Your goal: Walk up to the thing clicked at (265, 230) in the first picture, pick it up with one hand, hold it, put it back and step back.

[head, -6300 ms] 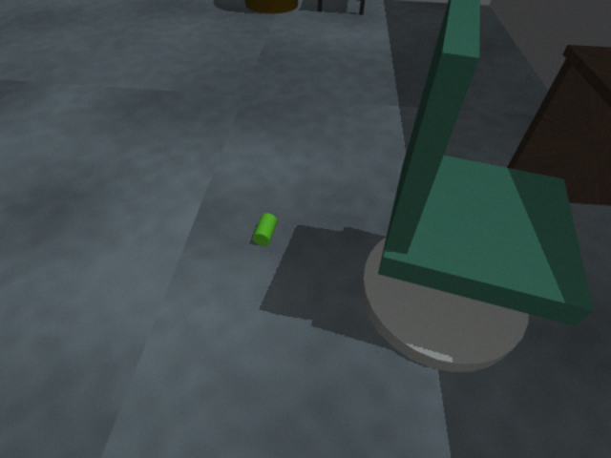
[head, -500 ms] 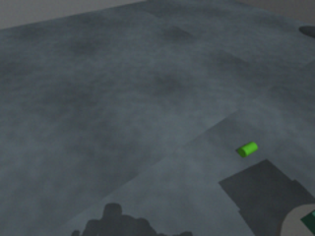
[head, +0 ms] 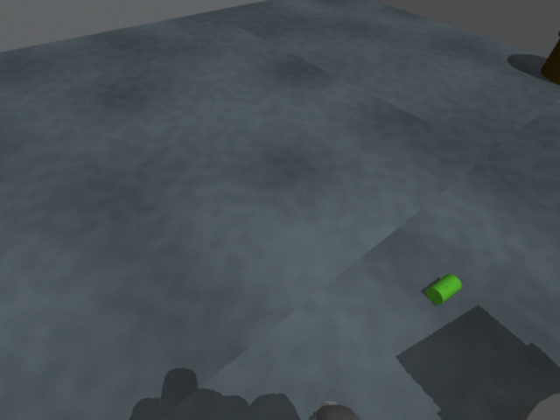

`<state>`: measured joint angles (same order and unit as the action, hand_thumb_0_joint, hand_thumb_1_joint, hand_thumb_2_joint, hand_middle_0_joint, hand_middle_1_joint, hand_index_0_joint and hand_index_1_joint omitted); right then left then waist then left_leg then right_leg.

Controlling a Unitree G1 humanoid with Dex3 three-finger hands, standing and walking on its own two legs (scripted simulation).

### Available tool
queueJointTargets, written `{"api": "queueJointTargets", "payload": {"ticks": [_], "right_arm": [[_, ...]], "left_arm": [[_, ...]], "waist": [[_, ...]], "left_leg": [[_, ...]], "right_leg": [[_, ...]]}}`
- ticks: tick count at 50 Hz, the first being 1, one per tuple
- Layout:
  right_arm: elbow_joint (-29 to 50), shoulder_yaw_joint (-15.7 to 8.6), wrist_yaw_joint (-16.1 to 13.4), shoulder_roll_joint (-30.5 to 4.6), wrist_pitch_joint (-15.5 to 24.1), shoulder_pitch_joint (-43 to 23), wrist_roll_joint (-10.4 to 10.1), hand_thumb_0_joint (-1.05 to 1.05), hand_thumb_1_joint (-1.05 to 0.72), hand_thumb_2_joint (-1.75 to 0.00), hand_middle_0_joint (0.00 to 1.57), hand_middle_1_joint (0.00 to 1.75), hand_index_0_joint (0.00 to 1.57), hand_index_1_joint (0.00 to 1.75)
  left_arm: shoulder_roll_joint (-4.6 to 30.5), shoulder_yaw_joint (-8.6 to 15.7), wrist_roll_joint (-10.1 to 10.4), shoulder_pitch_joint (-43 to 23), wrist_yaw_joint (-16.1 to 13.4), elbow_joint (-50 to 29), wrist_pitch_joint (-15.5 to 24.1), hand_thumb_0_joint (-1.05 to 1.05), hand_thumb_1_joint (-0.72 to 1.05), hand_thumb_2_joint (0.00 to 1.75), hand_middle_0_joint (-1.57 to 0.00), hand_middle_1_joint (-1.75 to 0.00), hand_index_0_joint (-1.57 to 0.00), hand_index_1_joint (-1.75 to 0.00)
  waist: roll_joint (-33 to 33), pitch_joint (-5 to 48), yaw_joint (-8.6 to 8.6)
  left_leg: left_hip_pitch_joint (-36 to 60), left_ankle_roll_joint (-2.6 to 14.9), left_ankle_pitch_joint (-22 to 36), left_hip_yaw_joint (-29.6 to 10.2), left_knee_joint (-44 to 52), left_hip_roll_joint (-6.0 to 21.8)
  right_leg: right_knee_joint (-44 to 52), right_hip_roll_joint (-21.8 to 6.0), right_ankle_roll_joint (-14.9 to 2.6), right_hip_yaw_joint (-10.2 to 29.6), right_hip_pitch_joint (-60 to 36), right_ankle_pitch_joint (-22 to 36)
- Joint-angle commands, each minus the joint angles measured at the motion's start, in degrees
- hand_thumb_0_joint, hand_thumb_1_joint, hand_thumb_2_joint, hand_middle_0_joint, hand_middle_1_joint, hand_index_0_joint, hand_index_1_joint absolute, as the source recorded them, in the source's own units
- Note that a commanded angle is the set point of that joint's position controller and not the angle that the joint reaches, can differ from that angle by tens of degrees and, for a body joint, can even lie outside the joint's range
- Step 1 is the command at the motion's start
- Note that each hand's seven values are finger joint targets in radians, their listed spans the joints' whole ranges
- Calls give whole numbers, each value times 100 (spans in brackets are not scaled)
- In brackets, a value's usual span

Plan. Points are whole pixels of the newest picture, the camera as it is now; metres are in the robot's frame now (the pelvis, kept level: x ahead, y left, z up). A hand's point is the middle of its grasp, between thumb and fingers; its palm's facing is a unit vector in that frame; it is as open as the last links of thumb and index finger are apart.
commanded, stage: walk up
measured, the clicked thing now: (443, 289) +0.76 -0.76 -0.74
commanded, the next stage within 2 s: none
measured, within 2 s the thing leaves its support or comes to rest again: neither
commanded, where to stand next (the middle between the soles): +0.93 -0.03 m, yaw +1 degrees
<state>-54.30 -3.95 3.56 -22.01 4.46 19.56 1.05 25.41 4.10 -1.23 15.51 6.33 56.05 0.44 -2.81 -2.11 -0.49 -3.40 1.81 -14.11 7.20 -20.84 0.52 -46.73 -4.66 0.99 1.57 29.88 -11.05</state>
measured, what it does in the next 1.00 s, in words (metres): walks ahead: right foot, then left foot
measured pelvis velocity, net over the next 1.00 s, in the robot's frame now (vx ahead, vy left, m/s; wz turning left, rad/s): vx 0.47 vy -0.05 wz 0.00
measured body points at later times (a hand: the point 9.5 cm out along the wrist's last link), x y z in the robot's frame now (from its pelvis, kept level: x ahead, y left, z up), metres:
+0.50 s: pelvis +0.24 -0.05 +0.00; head +0.26 -0.06 +0.44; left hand +0.29 +0.27 -0.11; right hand +0.33 -0.37 -0.12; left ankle +0.36 +0.11 -0.71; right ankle +0.20 -0.16 -0.74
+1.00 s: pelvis +0.47 -0.05 -0.02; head +0.48 -0.06 +0.43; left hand +0.53 +0.28 -0.12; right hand +0.52 -0.37 -0.13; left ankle +0.42 +0.09 -0.74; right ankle +0.58 -0.19 -0.74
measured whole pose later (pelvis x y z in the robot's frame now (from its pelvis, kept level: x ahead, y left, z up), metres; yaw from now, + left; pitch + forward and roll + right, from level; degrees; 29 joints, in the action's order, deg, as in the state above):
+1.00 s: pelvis +0.47 -0.05 -0.02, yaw +0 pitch -3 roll +2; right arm -48.4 -3.0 3.6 -24.4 3.8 19.1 0.3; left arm 25.0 3.6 -0.9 16.9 5.2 51.5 2.7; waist -0.7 -3.7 -0.5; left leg -6.3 -0.5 -21.2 6.6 -30.6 3.3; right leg -36.1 -5.9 -0.8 -2.1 24.3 -10.9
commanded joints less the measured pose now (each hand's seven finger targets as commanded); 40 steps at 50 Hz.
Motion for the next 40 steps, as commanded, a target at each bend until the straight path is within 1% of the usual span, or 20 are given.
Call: {"api": "queueJointTargets", "payload": {"ticks": [1,4,6,8,9,10,11,13,15,19,25,28,29,30,31,32,34,36,37,40], "right_arm": [[607,-498,-138,-1758,204,-219,-31,0,-90,-90,20,30,20,30],[642,-480,-142,-1759,166,-163,-2,0,-90,-90,20,30,20,30],[669,-465,-158,-1717,125,-68,12,0,-90,-90,20,30,20,30],[771,-340,-176,-1440,79,-3,11,0,-90,-90,20,30,20,30],[886,-196,-180,-1046,85,202,-37,0,-90,-90,20,30,20,30],[990,-178,-188,-1080,86,147,-129,0,-90,-90,20,30,20,30],[873,-255,-246,-1447,42,-209,-64,0,-90,-90,20,30,20,30],[686,-244,-212,-1412,51,-91,-199,0,-90,-90,20,30,20,30],[557,-231,-140,-1300,13,146,-127,0,-90,-90,20,30,20,30],[668,-285,11,-1210,-47,-184,-21,0,-90,-90,20,30,20,30],[867,-316,119,-1069,30,-861,21,0,-90,-90,20,30,20,30],[824,-374,99,-1150,56,-775,25,0,-90,-90,20,30,20,30],[692,-418,63,-1281,69,-330,45,0,-90,-90,20,30,20,30],[498,-512,0,-1560,111,484,115,0,-90,-90,20,30,20,30],[535,-673,-98,-2147,148,1010,190,0,-90,-90,20,30,20,30],[719,-700,-120,-2318,158,848,-5,0,-90,-90,20,30,20,30],[803,-564,-190,-1948,128,317,-173,0,-90,-90,20,30,20,30],[902,-406,-217,-1612,146,-120,-173,0,-90,-90,20,30,20,30],[923,-367,-201,-1541,168,-268,-154,0,-90,-90,20,30,20,30],[1018,-384,-191,-1626,205,-243,-76,0,-90,-90,20,30,20,30]], "left_arm": [[968,247,-11,-863,-14,-728,202,0,90,90,-20,-30,-20,-30],[892,234,16,-1041,-25,-796,269,0,90,90,-20,-30,-20,-30],[870,260,2,-921,-73,-744,333,0,90,90,-20,-30,-20,-30],[1117,406,11,166,-206,-448,424,0,90,90,-20,-30,-20,-30],[1561,567,-33,861,-294,-344,481,0,90,90,-20,-30,-20,-30],[2057,644,51,1074,-332,-391,483,0,90,90,-20,-30,-20,-30],[2011,605,146,833,-351,-522,466,0,90,90,-20,-30,-20,-30],[1530,466,217,291,-414,-671,463,0,90,90,-20,-30,-20,-30],[1248,364,197,-10,-430,-797,502,0,90,90,-20,-30,-20,-30],[1284,366,108,-22,-423,-1040,591,0,90,90,-20,-30,-20,-30],[1358,359,71,84,-364,-1126,562,0,90,90,-20,-30,-20,-30],[1425,329,77,163,-371,-1128,496,0,90,90,-20,-30,-20,-30],[1333,274,64,167,-385,-1169,491,0,90,90,-20,-30,-20,-30],[1086,185,63,299,-409,-1191,467,0,90,90,-20,-30,-20,-30],[622,51,161,587,-432,-1288,451,0,90,90,-20,-30,-20,-30],[1027,169,213,632,-507,-1171,404,0,90,90,-20,-30,-20,-30],[1238,137,178,381,-510,-1030,391,0,90,90,-20,-30,-20,-30],[1158,153,217,715,-474,-775,357,0,90,90,-20,-30,-20,-30],[1112,150,202,847,-427,-703,330,0,90,90,-20,-30,-20,-30],[969,151,124,580,-294,-765,274,0,90,90,-20,-30,-20,-30]], "waist": [[874,-596,-149],[812,-540,-166],[776,-275,-99],[-46,467,454],[-1148,966,722],[-1732,884,783],[-809,520,787],[-441,185,445],[-619,-55,169],[-530,-257,199],[-343,-182,331],[-61,-135,203],[256,83,-39],[910,557,-449],[2243,1032,-590],[1689,1083,-556],[723,468,-298],[938,42,24],[1078,-32,119],[1194,-178,25]], "left_leg": [[-426,852,-1565,-1144,1388,1500],[-372,868,-762,-944,996,1441],[-140,854,634,-832,296,1438],[-525,564,1742,-371,-1738,974],[-1704,269,821,-38,-3396,491],[-3265,82,-1388,-225,-4382,-309],[-3293,56,-1527,-1005,-4867,109],[-3164,90,-793,-1275,-4752,278],[-2769,40,-462,-1169,-4057,415],[-2931,-209,-54,-933,-3145,471],[-1985,-149,936,-415,-1376,469],[-1226,-17,698,-103,-1062,242],[-573,99,367,-60,-1019,66],[441,360,-117,-394,-775,205],[1416,845,-708,-2806,-263,1698],[1361,1384,-1181,-4752,633,2524],[569,1086,-92,-3247,482,2157],[-274,912,568,-1978,502,1763],[-642,870,740,-1533,550,1595],[-783,1026,425,-1165,756,1495]], "right_leg": [[805,-261,-94,-134,162,299],[1227,-108,-217,-389,-316,228],[1407,98,-290,-629,-774,-105],[1926,312,-434,-616,-2604,-316],[2321,-542,-707,711,-3790,-1319],[3242,-1891,-1392,3352,-4358,-1413],[3172,-2111,-1669,3413,-3695,-1139],[3003,-1511,-1473,1820,-3095,-129],[3168,-1107,-1222,884,-2376,66],[3419,-1134,-1453,359,-2138,164],[3101,-960,-1200,-175,-1887,5],[2511,-961,-1134,-236,-1675,149],[1771,-772,-1026,-404,-1565,868],[221,-433,-861,-681,-1198,1276],[-1661,261,-485,-824,134,-312],[-2239,683,-462,-102,712,-2007],[-2497,238,-463,583,659,-1241],[-1928,-58,-373,406,309,-944],[-1651,-92,-306,296,-1,-867],[-731,-172,-111,23,-47,-629]]}}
